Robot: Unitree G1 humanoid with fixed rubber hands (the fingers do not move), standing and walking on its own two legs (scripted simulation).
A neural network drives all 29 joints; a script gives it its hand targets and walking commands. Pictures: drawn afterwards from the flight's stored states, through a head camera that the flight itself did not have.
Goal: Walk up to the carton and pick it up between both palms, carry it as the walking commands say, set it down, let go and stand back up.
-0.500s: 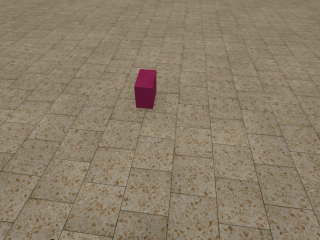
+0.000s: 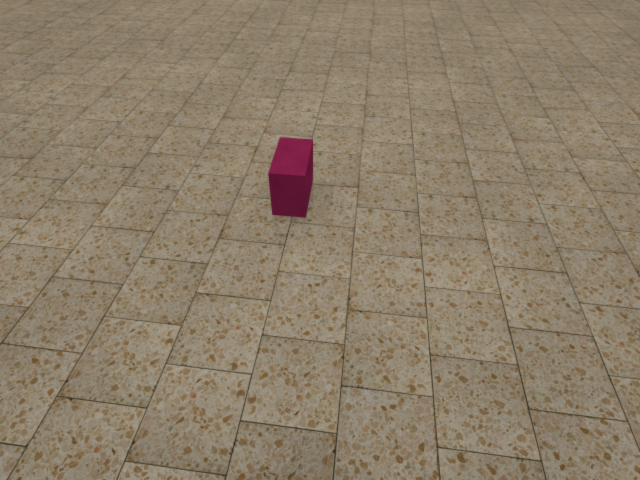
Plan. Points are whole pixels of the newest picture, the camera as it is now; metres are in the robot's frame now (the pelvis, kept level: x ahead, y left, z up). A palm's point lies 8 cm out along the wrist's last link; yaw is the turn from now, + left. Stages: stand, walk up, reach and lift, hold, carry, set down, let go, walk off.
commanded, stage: walk up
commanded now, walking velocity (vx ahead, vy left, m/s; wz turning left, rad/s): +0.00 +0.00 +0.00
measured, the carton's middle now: (292, 177) +1.56 +0.15 -0.66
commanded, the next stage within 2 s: none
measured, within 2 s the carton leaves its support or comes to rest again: neither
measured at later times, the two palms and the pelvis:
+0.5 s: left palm out of the picture -0.02 +0.27 -0.13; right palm (452, 396) +0.30 -0.19 -0.12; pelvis +0.11 +0.03 -0.01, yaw +3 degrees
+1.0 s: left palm (193, 272) +0.53 +0.26 -0.12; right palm (473, 429) +0.26 -0.23 -0.16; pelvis +0.35 +0.02 -0.03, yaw +3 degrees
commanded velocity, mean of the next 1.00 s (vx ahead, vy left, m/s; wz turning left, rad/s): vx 0.46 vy -0.02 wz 0.04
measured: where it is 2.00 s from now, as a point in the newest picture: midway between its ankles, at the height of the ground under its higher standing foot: (297, 325)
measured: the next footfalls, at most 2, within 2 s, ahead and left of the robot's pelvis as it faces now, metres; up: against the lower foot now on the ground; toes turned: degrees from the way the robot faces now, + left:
left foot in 0.52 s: +0.23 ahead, +0.18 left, +0.00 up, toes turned +10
right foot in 0.98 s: +0.50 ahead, -0.09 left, +0.00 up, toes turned -7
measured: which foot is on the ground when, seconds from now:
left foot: down 0.00-0.20, up 0.22-0.50, down 0.52-1.00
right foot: down 0.00-0.54, up 0.56-0.96, down 0.98-1.00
